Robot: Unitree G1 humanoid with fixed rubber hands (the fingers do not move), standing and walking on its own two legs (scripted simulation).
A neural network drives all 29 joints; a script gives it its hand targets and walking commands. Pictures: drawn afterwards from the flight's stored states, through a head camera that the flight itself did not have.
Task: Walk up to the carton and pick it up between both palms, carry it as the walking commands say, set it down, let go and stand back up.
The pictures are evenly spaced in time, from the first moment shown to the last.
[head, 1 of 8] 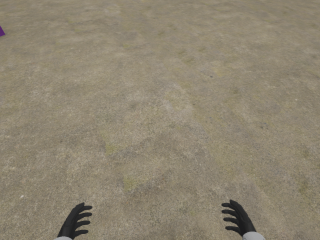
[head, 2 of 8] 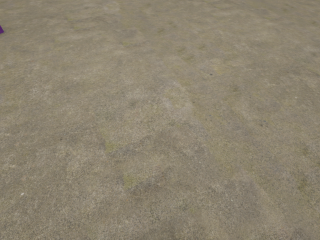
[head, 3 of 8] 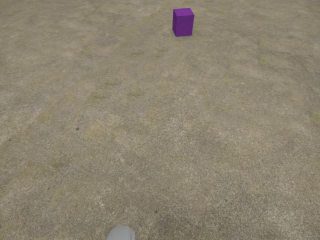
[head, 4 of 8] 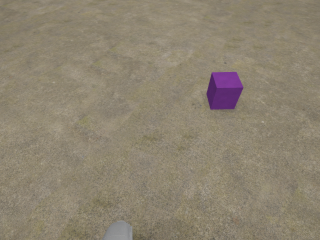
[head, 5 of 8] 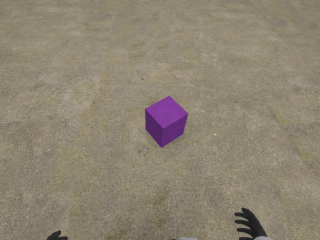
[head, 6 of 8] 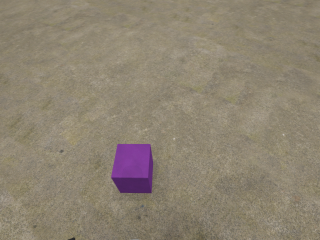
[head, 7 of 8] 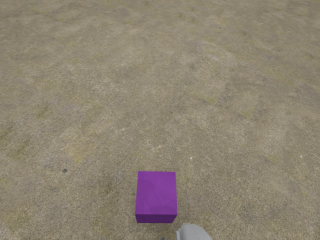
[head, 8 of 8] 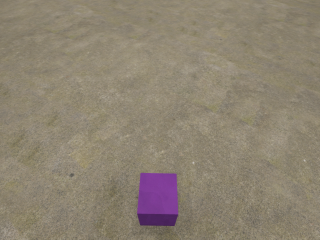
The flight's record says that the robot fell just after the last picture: no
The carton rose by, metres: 0.00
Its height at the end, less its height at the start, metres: +0.00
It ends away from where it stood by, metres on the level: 0.00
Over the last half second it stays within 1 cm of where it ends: yes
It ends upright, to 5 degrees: yes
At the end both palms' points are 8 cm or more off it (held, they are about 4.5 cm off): yes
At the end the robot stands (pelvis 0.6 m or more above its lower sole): yes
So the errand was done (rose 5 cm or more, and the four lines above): no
